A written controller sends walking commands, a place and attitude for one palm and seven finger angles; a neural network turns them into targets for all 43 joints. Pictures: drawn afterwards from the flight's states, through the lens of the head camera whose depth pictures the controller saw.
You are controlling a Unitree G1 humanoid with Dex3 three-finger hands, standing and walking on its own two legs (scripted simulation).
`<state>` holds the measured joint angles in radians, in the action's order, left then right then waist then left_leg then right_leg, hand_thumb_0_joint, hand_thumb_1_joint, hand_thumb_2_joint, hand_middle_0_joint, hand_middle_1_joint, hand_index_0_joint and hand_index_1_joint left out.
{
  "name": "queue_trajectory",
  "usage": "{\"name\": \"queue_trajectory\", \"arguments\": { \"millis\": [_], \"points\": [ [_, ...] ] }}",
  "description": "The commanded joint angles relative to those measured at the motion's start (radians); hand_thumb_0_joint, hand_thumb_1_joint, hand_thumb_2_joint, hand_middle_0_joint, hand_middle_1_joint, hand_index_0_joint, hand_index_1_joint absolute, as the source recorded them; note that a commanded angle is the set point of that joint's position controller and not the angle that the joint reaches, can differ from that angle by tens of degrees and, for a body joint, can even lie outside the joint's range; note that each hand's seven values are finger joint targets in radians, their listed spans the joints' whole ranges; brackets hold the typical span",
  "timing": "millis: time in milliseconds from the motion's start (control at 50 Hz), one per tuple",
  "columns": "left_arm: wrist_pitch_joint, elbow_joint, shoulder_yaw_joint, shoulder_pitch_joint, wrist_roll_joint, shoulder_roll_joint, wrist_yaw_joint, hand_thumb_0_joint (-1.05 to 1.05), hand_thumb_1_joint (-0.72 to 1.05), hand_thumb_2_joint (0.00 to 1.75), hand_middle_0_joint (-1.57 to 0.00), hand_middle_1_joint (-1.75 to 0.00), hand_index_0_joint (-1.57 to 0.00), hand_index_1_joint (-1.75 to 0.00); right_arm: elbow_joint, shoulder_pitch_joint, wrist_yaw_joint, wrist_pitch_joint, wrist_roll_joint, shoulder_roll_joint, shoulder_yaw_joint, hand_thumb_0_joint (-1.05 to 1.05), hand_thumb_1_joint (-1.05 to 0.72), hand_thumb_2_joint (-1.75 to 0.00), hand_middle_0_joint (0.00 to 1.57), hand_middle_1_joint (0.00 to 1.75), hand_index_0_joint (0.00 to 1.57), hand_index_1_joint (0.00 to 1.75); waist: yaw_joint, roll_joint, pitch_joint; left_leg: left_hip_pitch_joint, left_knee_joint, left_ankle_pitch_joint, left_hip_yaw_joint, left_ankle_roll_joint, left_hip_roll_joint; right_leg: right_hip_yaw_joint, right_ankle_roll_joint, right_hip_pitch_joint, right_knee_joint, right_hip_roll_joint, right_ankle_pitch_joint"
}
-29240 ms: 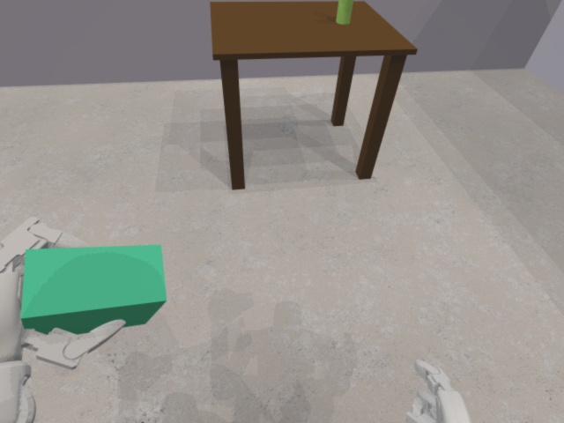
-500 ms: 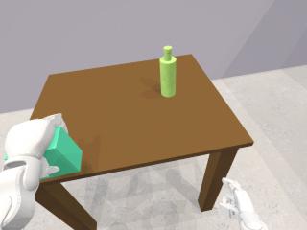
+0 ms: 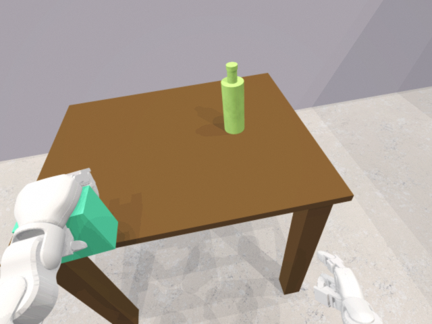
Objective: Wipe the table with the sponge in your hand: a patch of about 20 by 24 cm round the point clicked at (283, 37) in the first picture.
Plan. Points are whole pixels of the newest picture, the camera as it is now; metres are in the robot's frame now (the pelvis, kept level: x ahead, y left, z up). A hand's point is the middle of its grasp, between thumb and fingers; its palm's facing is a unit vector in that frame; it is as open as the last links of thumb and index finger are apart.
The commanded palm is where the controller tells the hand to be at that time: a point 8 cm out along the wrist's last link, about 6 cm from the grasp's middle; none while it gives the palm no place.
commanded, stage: move the sponge above the wiping area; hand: left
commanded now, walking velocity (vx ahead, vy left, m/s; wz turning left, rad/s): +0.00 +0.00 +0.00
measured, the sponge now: (77, 231) +0.22 +0.31 +0.07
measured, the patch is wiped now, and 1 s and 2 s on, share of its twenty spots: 0.00 0.00 0.00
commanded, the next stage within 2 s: none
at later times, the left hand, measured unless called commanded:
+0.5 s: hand (78, 220) +0.23 +0.31 +0.09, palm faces -0.08 -0.06 -0.99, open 10.4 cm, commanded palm +0.21 +0.30 +0.18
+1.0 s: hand (90, 212) +0.26 +0.31 +0.08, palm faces -0.08 -0.07 -0.99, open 10.4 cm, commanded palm +0.24 +0.31 +0.16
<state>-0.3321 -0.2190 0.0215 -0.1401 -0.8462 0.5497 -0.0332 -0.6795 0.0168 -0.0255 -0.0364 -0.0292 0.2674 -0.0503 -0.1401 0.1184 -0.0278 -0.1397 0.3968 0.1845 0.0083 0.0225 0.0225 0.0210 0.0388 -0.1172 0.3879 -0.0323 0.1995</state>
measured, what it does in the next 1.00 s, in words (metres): stands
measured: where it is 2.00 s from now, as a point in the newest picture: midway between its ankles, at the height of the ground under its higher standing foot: outside the picture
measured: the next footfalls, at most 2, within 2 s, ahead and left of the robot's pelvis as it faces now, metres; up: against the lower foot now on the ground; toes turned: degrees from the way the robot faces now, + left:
none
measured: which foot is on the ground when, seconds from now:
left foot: down 0.00-1.00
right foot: down 0.00-1.00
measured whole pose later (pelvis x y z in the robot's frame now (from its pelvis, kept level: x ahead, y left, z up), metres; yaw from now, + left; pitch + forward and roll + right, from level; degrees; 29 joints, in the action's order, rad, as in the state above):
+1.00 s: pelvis +0.01 +0.01 +0.00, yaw +0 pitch -1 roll +0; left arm -0.17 -0.01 -0.02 -0.05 -0.89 0.55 -0.05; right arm -0.67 0.07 -0.07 -0.01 -0.04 0.27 -0.02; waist -0.11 0.09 -0.02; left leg -0.20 0.43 0.21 0.01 0.04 0.04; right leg 0.02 0.02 -0.17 0.42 -0.02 0.22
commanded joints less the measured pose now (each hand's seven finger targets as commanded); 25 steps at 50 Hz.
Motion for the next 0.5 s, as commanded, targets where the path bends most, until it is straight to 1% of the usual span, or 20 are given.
{"name": "queue_trajectory", "arguments": {
  "millis": [0, 20, 40, 60, 80, 100, 120, 140, 160, 220, 240, 260, 320, 340, 360, 400, 420, 440, 460, 480],
  "points": [
    [0.029, -0.249, 0.093, 0.180, -0.028, 0.220, -0.001, 0.00, 0.10, 1.30, -1.20, -1.60, -1.20, -1.60, 0.199, -0.213, -0.012, 0.068, 0.006, 0.097, 0.036, 0.00, -0.90, -0.90, 0.20, 0.30, 0.20, 0.30, 0.016, -0.044, 0.182, 0.051, -0.051, -0.147, 0.030, 0.029, 0.006, -0.054, 0.011, 0.030, -0.066, 0.011, -0.068],
    [0.039, -0.251, 0.126, 0.179, -0.037, 0.259, -0.001, 0.00, 0.10, 1.30, -1.20, -1.60, -1.20, -1.60, 0.201, -0.207, -0.016, 0.069, 0.011, 0.098, 0.036, 0.00, -0.90, -0.90, 0.20, 0.30, 0.20, 0.30, 0.005, -0.065, 0.193, 0.050, -0.046, -0.145, 0.026, 0.031, 0.009, -0.053, 0.008, 0.029, -0.064, 0.013, -0.063],
    [0.043, -0.264, 0.175, 0.181, -0.044, 0.302, 0.001, 0.00, 0.10, 1.30, -1.20, -1.60, -1.20, -1.60, 0.212, -0.244, -0.017, 0.077, 0.007, 0.091, 0.026, 0.00, -0.90, -0.90, 0.20, 0.30, 0.20, 0.30, -0.004, -0.077, 0.179, 0.051, -0.041, -0.130, 0.036, 0.032, 0.012, -0.098, 0.019, 0.020, -0.074, -0.004, -0.036],
    [0.055, -0.229, 0.169, 0.209, -0.048, 0.287, 0.011, 0.00, 0.10, 1.30, -1.20, -1.60, -1.20, -1.60, 0.200, -0.208, -0.019, 0.078, 0.012, 0.086, 0.026, 0.00, -0.90, -0.90, 0.20, 0.30, 0.20, 0.30, 0.004, -0.108, 0.196, 0.048, -0.032, -0.141, 0.017, 0.032, 0.010, -0.064, 0.010, 0.026, -0.068, 0.011, -0.041],
    [0.068, -0.186, 0.202, 0.217, -0.051, 0.320, 0.021, 0.00, 0.10, 1.30, -1.20, -1.60, -1.20, -1.60, 0.186, -0.192, -0.023, 0.071, 0.014, 0.094, 0.032, 0.00, -0.90, -0.90, 0.20, 0.30, 0.20, 0.30, 0.005, -0.103, 0.165, 0.046, -0.035, -0.141, 0.019, 0.031, 0.011, -0.073, 0.014, 0.009, -0.078, 0.006, -0.038],
    [0.081, -0.175, 0.203, 0.225, -0.043, 0.306, 0.031, 0.00, 0.10, 1.30, -1.20, -1.60, -1.20, -1.60, 0.188, -0.184, -0.024, 0.067, 0.013, 0.093, 0.035, 0.00, -0.90, -0.90, 0.20, 0.30, 0.20, 0.30, 0.003, -0.097, 0.170, 0.047, -0.037, -0.134, 0.018, 0.029, 0.011, -0.069, 0.013, 0.016, -0.081, 0.009, -0.037],
    [0.090, -0.151, 0.249, 0.231, -0.045, 0.348, 0.047, 0.00, 0.10, 1.30, -1.20, -1.60, -1.20, -1.60, 0.180, -0.174, -0.026, 0.064, 0.013, 0.097, 0.042, 0.00, -0.90, -0.90, 0.20, 0.30, 0.20, 0.30, -0.004, -0.087, 0.173, 0.049, -0.029, -0.142, 0.015, 0.028, 0.012, -0.081, 0.017, 0.013, -0.082, 0.008, -0.044],
    [0.087, -0.142, 0.294, 0.234, -0.045, 0.388, 0.059, 0.00, 0.10, 1.30, -1.20, -1.60, -1.20, -1.60, 0.179, -0.201, -0.026, 0.066, 0.007, 0.097, 0.037, 0.00, -0.90, -0.90, 0.20, 0.30, 0.20, 0.30, -0.014, -0.056, 0.168, 0.048, -0.028, -0.130, 0.028, 0.024, 0.017, -0.125, 0.031, 0.012, -0.091, -0.006, -0.025],
    [0.095, -0.141, 0.240, 0.276, -0.037, 0.324, 0.069, 0.00, 0.10, 1.30, -1.20, -1.60, -1.20, -1.60, 0.181, -0.189, -0.025, 0.068, 0.005, 0.086, 0.037, 0.00, -0.90, -0.90, 0.20, 0.30, 0.20, 0.30, -0.001, -0.051, 0.191, 0.050, -0.022, -0.142, 0.012, 0.023, 0.014, -0.092, 0.023, 0.023, -0.080, 0.009, -0.042],
    [0.099, -0.091, 0.246, 0.239, -0.011, 0.315, 0.085, 0.00, 0.10, 1.30, -1.20, -1.60, -1.20, -1.60, 0.168, -0.176, -0.026, 0.066, 0.003, 0.098, 0.051, 0.00, -0.90, -0.90, 0.20, 0.30, 0.20, 0.30, -0.002, -0.012, 0.186, 0.055, -0.018, -0.155, 0.006, 0.021, 0.015, -0.085, 0.021, 0.017, -0.082, 0.011, -0.069],
    [0.089, -0.093, 0.252, 0.247, -0.016, 0.328, 0.079, 0.00, 0.10, 1.30, -1.20, -1.60, -1.20, -1.60, 0.176, -0.202, -0.026, 0.071, -0.002, 0.100, 0.045, 0.00, -0.90, -0.90, 0.20, 0.30, 0.20, 0.30, 0.001, 0.009, 0.178, 0.057, -0.018, -0.139, 0.010, 0.020, 0.021, -0.114, 0.026, 0.009, -0.091, 0.003, -0.051],
    [0.084, -0.076, 0.216, 0.245, -0.009, 0.294, 0.073, 0.00, 0.10, 1.30, -1.20, -1.60, -1.20, -1.60, 0.174, -0.186, -0.026, 0.073, -0.001, 0.100, 0.047, 0.00, -0.90, -0.90, 0.20, 0.30, 0.20, 0.30, 0.010, -0.003, 0.181, 0.047, -0.015, -0.139, -0.001, 0.022, 0.016, -0.084, 0.017, 0.014, -0.083, 0.016, -0.057],
    [0.077, -0.030, 0.165, 0.245, -0.002, 0.275, 0.033, 0.00, 0.10, 1.30, -1.20, -1.60, -1.20, -1.60, 0.172, -0.178, -0.034, 0.073, -0.004, 0.114, 0.051, 0.00, -0.90, -0.90, 0.20, 0.30, 0.20, 0.30, 0.029, -0.025, 0.144, 0.025, -0.022, -0.102, 0.000, 0.025, 0.019, -0.072, 0.006, -0.007, -0.087, 0.022, -0.040],
    [0.074, -0.018, 0.176, 0.245, -0.007, 0.286, 0.018, 0.00, 0.10, 1.30, -1.20, -1.60, -1.20, -1.60, 0.179, -0.202, -0.038, 0.080, -0.011, 0.109, 0.043, 0.00, -0.90, -0.90, 0.20, 0.30, 0.20, 0.30, 0.031, -0.045, 0.123, 0.026, -0.019, -0.086, 0.007, 0.025, 0.021, -0.099, 0.012, -0.026, -0.097, 0.010, -0.011],
    [0.083, -0.019, 0.158, 0.267, -0.009, 0.282, 0.008, 0.00, 0.10, 1.30, -1.20, -1.60, -1.20, -1.60, 0.176, -0.180, -0.041, 0.083, -0.009, 0.114, 0.047, 0.00, -0.90, -0.90, 0.20, 0.30, 0.20, 0.30, 0.041, -0.063, 0.146, 0.026, -0.010, -0.086, -0.002, 0.029, 0.018, -0.076, 0.003, -0.021, -0.090, 0.021, -0.013],
    [0.116, -0.033, 0.152, 0.295, -0.009, 0.294, -0.006, 0.00, 0.10, 1.30, -1.20, -1.60, -1.20, -1.60, 0.177, -0.168, -0.049, 0.084, -0.006, 0.116, 0.050, 0.00, -0.90, -0.90, 0.20, 0.30, 0.20, 0.30, 0.044, -0.066, 0.155, 0.034, -0.014, -0.081, 0.005, 0.034, 0.022, -0.071, 0.000, -0.020, -0.091, 0.021, -0.014],
    [0.134, -0.031, 0.184, 0.295, -0.015, 0.329, -0.006, 0.00, 0.10, 1.30, -1.20, -1.60, -1.20, -1.60, 0.175, -0.158, -0.053, 0.086, -0.002, 0.118, 0.053, 0.00, -0.90, -0.90, 0.20, 0.30, 0.20, 0.30, 0.036, -0.069, 0.165, 0.038, -0.011, -0.087, 0.007, 0.035, 0.022, -0.069, 0.001, -0.019, -0.087, 0.020, -0.019],
    [0.153, -0.063, 0.205, 0.317, -0.020, 0.350, -0.005, 0.00, 0.10, 1.30, -1.20, -1.60, -1.20, -1.60, 0.185, -0.183, -0.055, 0.096, -0.004, 0.110, 0.045, 0.00, -0.90, -0.90, 0.20, 0.30, 0.20, 0.30, 0.033, -0.057, 0.181, 0.056, -0.005, -0.089, 0.012, 0.034, 0.024, -0.098, 0.009, -0.023, -0.092, 0.008, -0.008],
    [0.178, -0.080, 0.199, 0.337, -0.023, 0.339, 0.003, 0.00, 0.10, 1.30, -1.20, -1.60, -1.20, -1.60, 0.187, -0.156, -0.058, 0.102, 0.001, 0.103, 0.047, 0.00, -0.90, -0.90, 0.20, 0.30, 0.20, 0.30, 0.033, -0.066, 0.214, 0.062, 0.001, -0.109, 0.004, 0.037, 0.022, -0.068, 0.003, -0.008, -0.078, 0.018, -0.030],
    [0.202, -0.076, 0.232, 0.323, -0.026, 0.363, 0.015, 0.00, 0.10, 1.30, -1.20, -1.60, -1.20, -1.60, 0.177, -0.142, -0.060, 0.101, 0.005, 0.105, 0.056, 0.00, -0.90, -0.90, 0.20, 0.30, 0.20, 0.30, 0.028, -0.058, 0.220, 0.073, 0.003, -0.128, 0.006, 0.037, 0.022, -0.071, 0.007, -0.011, -0.076, 0.013, -0.049]
  ]
}}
